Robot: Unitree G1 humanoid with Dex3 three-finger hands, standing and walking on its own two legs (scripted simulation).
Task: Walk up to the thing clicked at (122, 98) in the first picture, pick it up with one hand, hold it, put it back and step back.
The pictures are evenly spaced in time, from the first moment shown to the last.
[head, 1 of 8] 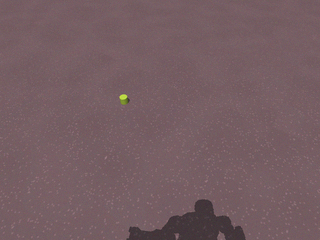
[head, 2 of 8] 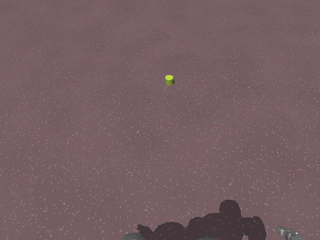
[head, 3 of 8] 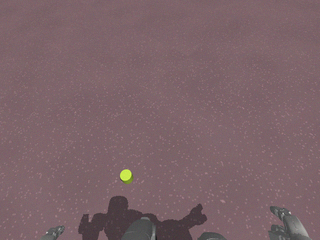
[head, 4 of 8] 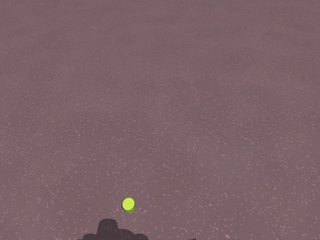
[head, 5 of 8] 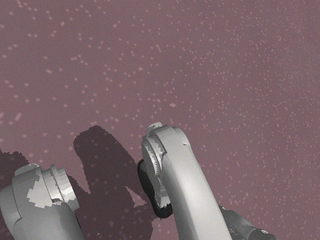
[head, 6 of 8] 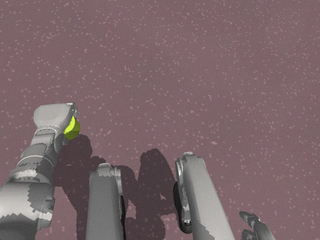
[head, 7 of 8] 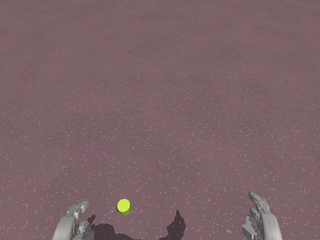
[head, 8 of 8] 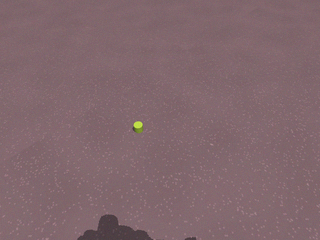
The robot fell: no
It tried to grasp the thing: yes
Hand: left
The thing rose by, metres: 0.68
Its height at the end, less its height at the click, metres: +0.00
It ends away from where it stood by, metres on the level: 0.01
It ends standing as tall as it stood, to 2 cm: yes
